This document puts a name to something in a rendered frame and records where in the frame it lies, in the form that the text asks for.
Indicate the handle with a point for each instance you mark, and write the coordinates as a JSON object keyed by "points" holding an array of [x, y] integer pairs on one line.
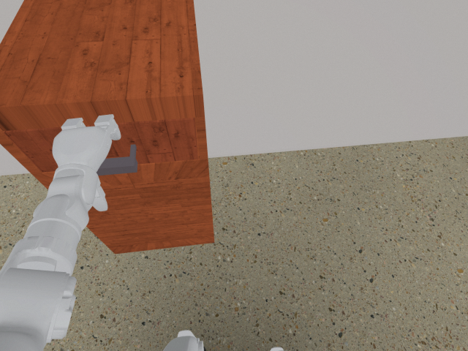
{"points": [[119, 165]]}

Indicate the drawer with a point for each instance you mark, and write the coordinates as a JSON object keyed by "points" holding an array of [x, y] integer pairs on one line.
{"points": [[156, 141]]}

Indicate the cabinet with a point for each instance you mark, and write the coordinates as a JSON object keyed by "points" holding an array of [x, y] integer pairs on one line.
{"points": [[135, 59]]}

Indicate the left robot thigh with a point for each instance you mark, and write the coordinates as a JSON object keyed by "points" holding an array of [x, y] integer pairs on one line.
{"points": [[185, 343]]}

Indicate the robot left hand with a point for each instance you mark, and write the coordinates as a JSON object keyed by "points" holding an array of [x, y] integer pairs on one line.
{"points": [[89, 146]]}

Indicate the left robot forearm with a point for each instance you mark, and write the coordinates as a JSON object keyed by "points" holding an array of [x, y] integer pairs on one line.
{"points": [[53, 235]]}

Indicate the robot left shin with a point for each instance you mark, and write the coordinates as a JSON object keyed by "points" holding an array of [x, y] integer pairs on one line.
{"points": [[185, 333]]}

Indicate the left robot upper arm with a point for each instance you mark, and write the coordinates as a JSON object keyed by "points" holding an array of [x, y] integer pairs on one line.
{"points": [[35, 307]]}

